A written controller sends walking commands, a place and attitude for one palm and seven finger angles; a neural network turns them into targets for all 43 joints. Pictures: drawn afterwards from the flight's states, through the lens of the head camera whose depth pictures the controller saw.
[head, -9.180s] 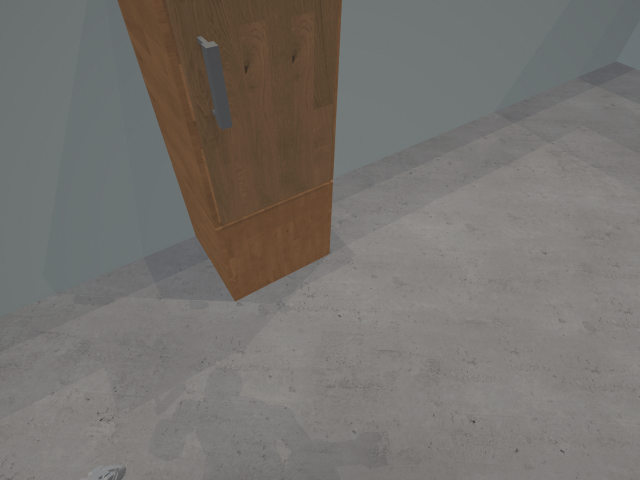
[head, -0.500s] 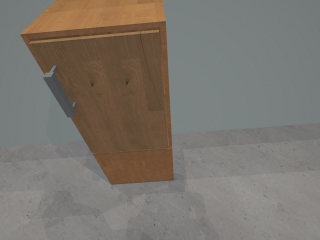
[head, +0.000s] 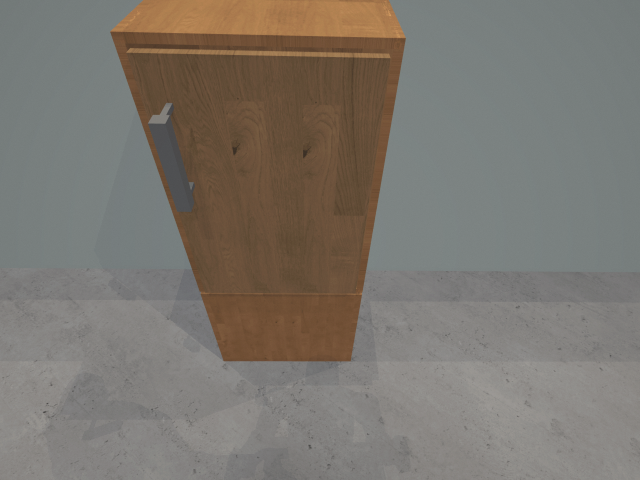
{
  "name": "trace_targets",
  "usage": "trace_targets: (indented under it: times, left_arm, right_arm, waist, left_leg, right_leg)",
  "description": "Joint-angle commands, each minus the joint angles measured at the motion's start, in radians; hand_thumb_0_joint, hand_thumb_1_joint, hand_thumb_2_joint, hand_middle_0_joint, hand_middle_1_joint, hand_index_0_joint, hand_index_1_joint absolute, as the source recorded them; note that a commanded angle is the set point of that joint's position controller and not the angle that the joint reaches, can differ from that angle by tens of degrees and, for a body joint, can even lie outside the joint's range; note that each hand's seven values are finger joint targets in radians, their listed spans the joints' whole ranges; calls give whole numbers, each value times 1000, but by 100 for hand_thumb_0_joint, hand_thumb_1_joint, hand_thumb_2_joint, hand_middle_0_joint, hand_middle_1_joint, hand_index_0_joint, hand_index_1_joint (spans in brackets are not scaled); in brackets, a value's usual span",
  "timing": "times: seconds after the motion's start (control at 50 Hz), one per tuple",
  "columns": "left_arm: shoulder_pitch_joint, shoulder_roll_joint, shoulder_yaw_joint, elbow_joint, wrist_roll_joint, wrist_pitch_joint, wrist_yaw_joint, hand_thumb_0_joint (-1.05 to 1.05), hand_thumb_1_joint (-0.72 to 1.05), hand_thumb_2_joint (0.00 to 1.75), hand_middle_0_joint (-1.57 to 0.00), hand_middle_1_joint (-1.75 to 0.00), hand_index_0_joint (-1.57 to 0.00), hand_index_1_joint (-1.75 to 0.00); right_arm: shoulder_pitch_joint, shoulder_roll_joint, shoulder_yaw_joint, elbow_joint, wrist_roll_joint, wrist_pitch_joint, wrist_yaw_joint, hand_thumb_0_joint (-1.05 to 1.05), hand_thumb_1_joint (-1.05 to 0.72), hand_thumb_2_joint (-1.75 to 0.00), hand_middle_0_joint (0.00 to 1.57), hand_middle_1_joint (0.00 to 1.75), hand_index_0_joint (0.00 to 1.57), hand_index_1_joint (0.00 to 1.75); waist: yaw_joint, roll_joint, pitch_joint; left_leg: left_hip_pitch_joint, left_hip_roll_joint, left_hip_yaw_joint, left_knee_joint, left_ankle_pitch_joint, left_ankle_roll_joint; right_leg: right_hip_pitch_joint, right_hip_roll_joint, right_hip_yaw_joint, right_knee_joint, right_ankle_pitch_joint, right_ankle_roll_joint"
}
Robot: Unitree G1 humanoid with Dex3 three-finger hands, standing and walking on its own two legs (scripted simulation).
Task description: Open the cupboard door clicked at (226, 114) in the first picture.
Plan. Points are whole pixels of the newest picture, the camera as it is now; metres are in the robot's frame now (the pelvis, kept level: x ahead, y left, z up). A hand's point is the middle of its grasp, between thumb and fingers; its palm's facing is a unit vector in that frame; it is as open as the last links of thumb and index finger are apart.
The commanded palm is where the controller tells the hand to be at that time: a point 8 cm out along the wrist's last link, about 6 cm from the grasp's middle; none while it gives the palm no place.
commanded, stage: come to a stop and stand still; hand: left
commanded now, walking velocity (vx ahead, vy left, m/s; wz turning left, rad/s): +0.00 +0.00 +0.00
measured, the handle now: (177, 159) +0.57 +0.30 +0.09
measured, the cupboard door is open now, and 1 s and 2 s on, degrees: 0 0 0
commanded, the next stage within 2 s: look again from close up in 0.28 s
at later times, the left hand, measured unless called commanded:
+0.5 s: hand out of the picture +0.03 +0.17 -0.17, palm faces +0.00 -0.98 -0.20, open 7.4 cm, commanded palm none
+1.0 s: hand out of the picture +0.03 +0.13 -0.17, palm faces +0.02 -0.98 -0.18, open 7.3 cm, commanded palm none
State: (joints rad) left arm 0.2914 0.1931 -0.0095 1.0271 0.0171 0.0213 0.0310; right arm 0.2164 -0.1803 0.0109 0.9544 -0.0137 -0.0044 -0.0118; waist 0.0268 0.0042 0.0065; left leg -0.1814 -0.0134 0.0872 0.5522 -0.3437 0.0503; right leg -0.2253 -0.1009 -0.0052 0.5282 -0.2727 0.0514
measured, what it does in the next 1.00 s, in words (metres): stands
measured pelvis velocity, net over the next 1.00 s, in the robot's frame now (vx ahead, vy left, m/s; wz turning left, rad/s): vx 0.02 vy -0.03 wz -0.01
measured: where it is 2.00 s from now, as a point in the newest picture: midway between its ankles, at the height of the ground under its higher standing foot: outside the picture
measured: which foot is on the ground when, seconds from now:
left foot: down 0.00-1.00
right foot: down 0.00-1.00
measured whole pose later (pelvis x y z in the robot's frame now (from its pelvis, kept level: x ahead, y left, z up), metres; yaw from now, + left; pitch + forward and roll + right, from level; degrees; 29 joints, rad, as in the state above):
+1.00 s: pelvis +0.02 -0.03 +0.00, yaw -1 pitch -1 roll +0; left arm 0.28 0.15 0.00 1.11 0.01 -0.01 0.04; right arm 0.27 -0.15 0.00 1.12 -0.01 -0.02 -0.03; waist 0.01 -0.01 0.03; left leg -0.13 0.04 0.08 0.49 -0.34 0.00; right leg -0.20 -0.05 -0.02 0.50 -0.29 0.04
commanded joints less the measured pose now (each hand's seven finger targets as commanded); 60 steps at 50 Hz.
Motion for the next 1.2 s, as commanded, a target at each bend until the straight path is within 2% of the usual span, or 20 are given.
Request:
trace_targets:
  times: [0.0, 0.04, 0.14, 0.2, 0.36, 0.44, 0.52, 0.58, 0.7, 0.84, 0.94, 0.98, 1.02, 1.08, 1.1, 1.12, 1.14, 1.16, 1.18]
  left_arm:
    - [32, 92, 19, -48, 8, -20, -1, 0, 90, 90, -20, -30, -20, -30]
    - [40, 88, 19, -42, 5, -21, -1, 0, 90, 90, -20, -30, -20, -30]
    - [42, 85, 20, -23, 2, -24, 0, 0, 90, 90, -20, -30, -20, -30]
    - [39, 86, 21, -11, 1, -24, 1, 0, 90, 90, -20, -30, -20, -30]
    - [41, 73, 22, 19, -1, -25, 4, 0, 90, 90, -20, -30, -20, -30]
    - [42, 66, 24, 26, -2, -27, 5, 0, 90, 90, -20, -30, -20, -30]
    - [42, 57, 27, 29, -2, -30, 7, 0, 90, 90, -20, -30, -20, -30]
    - [44, 57, 27, 37, -2, -35, 7, 0, 90, 90, -20, -30, -20, -30]
    - [45, 51, 27, 41, -1, -36, 7, 0, 90, 90, -20, -30, -20, -30]
    - [49, 58, 29, 43, -1, -42, 6, 0, 90, 90, -20, -30, -20, -30]
    - [48, 54, 28, 46, -2, -41, 6, 0, 90, 90, -20, -30, -20, -30]
    - [53, 73, 36, 41, 0, -41, 6, 0, 90, 90, -20, -30, -20, -30]
    - [62, 103, 53, 26, 1, -35, 8, 0, 90, 90, -20, -30, -20, -30]
    - [93, 157, 84, 9, 2, -28, 11, 0, 90, 90, -20, -30, -20, -30]
    - [94, 168, 92, 1, 6, -26, 15, 0, 90, 90, -20, -30, -20, -30]
    - [92, 169, 99, -11, 9, -25, 17, 0, 90, 90, -20, -30, -20, -30]
    - [74, 169, 105, -23, 11, -23, 18, 0, 90, 90, -20, -30, -20, -30]
    - [39, 163, 106, -38, 10, -20, 17, 0, 90, 90, -20, -30, -20, -30]
    - [11, 144, 103, -54, 7, -15, 13, 0, 90, 90, -20, -30, -20, -30]
  right_arm:
    - [51, -136, -29, -25, -3, -18, -5, 0, -90, -90, 20, 30, 20, 30]
    - [55, -140, -29, -17, -3, -22, -7, 0, -90, -90, 20, 30, 20, 30]
    - [77, -132, -23, 16, -2, -29, -14, 0, -90, -90, 20, 30, 20, 30]
    - [92, -126, -21, 37, 0, -29, -17, 0, -90, -90, 20, 30, 20, 30]
    - [117, -103, -20, 89, 1, -28, -18, 0, -90, -90, 20, 30, 20, 30]
    - [128, -89, -22, 107, 1, -27, -19, 0, -90, -90, 20, 30, 20, 30]
    - [133, -73, -24, 120, 1, -29, -21, 0, -90, -90, 20, 30, 20, 30]
    - [136, -66, -25, 127, 1, -29, -22, 0, -90, -90, 20, 30, 20, 30]
    - [127, -54, -28, 138, 2, -25, -22, 0, -90, -90, 20, 30, 20, 30]
    - [120, -55, -28, 145, 1, -25, -22, 0, -90, -90, 20, 30, 20, 30]
    - [114, -55, -27, 146, 2, -24, -23, 0, -90, -90, 20, 30, 20, 30]
    - [106, -62, -30, 139, 2, -19, -20, 0, -90, -90, 20, 30, 20, 30]
    - [90, -71, -36, 114, 2, -7, -16, 0, -90, -90, 20, 30, 20, 30]
    - [61, -58, -45, 69, 1, 11, -10, 0, -90, -90, 20, 30, 20, 30]
    - [51, -56, -47, 56, 1, 15, -9, 0, -90, -90, 20, 30, 20, 30]
    - [38, -54, -49, 41, 0, 14, -7, 0, -90, -90, 20, 30, 20, 30]
    - [47, -52, -51, 36, 1, 13, -4, 0, -90, -90, 20, 30, 20, 30]
    - [86, -50, -50, 43, 3, 9, -2, 0, -90, -90, 20, 30, 20, 30]
    - [133, -60, -52, 58, 1, 4, 0, 0, -90, -90, 20, 30, 20, 30]
  waist:
    - [-19, 23, 86]
    - [-18, 32, 57]
    - [-20, 35, 37]
    - [-21, 30, 40]
    - [-19, 6, 72]
    - [-21, -10, 65]
    - [-20, 10, 62]
    - [-23, -10, 48]
    - [-24, -30, 57]
    - [-26, -22, 32]
    - [-27, -6, 46]
    - [-17, -1, 44]
    - [-7, -37, 52]
    - [8, -168, 54]
    - [11, -209, 67]
    - [16, -221, 73]
    - [7, -221, 68]
    - [-22, -185, 49]
    - [-43, -116, 22]
  left_leg:
    - [-109, 127, -150, -248, 64, 9]
    - [-75, 129, -141, -237, 123, 8]
    - [-25, 128, -117, -203, 304, 6]
    - [-20, 126, -112, -195, 330, 5]
    - [-41, 118, -97, -188, 267, 2]
    - [-36, 114, -90, -176, 256, -1]
    - [-28, 113, -85, -171, 264, -3]
    - [-11, 112, -74, -153, 277, -8]
    - [-3, 115, -69, -150, 259, -13]
    - [12, 117, -59, -137, 277, -20]
    - [10, 119, -61, -145, 273, -22]
    - [-12, 104, -54, -114, 241, -24]
    - [-67, 83, -37, -59, 171, -29]
    - [-167, 32, 5, 84, 12, -47]
    - [-201, 28, 4, 118, -57, -51]
    - [-218, 35, -5, 126, -98, -51]
    - [-194, 42, -6, 80, -96, -50]
    - [-96, 43, -5, -23, -17, -47]
    - [17, 53, -18, -103, 109, -35]
  right_leg:
    - [1, 17, -11, -51, 60, -58]
    - [5, 11, -9, -52, 76, -55]
    - [21, 2, -10, -44, 134, -53]
    - [35, 1, -11, -42, 150, -54]
    - [43, -6, -4, -53, 170, -57]
    - [44, -7, 1, -54, 192, -59]
    - [41, -5, 8, -55, 206, -63]
    - [43, -12, 15, -58, 255, -67]
    - [29, -8, 24, -69, 258, -69]
    - [42, -14, 30, -75, 305, -74]
    - [36, -9, 31, -85, 291, -75]
    - [50, -30, 41, -75, 288, -83]
    - [58, -69, 68, -79, 236, -99]
    - [71, -201, 190, -159, 185, -163]
    - [73, -239, 216, -172, 204, -187]
    - [66, -262, 221, -161, 247, -203]
    - [49, -267, 190, -136, 272, -201]
    - [-10, -239, 143, -88, 267, -177]
    - [-76, -166, 58, -17, 203, -135]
